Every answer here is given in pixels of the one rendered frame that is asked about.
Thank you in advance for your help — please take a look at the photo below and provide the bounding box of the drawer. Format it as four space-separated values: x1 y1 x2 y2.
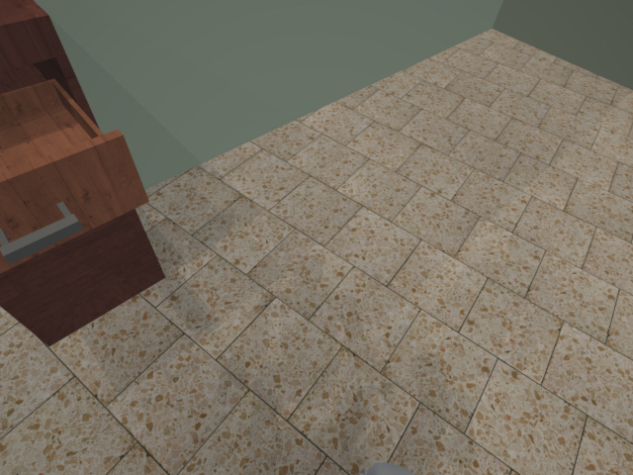
0 79 149 273

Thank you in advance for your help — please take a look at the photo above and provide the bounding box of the handle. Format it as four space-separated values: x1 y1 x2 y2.
0 202 84 264

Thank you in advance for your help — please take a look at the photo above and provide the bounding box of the cabinet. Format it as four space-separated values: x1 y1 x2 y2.
0 0 166 346

